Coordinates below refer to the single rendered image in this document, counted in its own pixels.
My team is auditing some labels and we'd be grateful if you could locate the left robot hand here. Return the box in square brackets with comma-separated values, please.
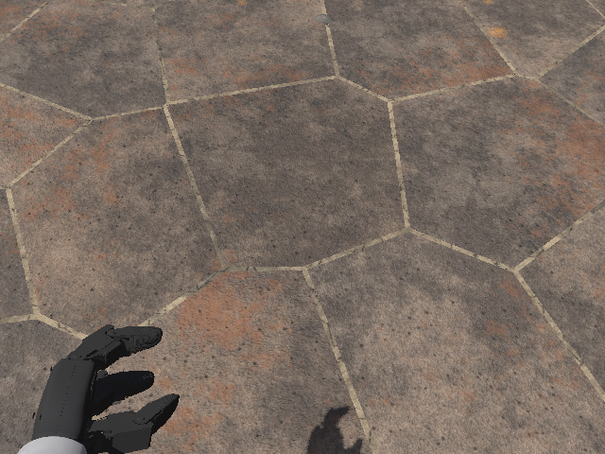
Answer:
[31, 324, 180, 454]

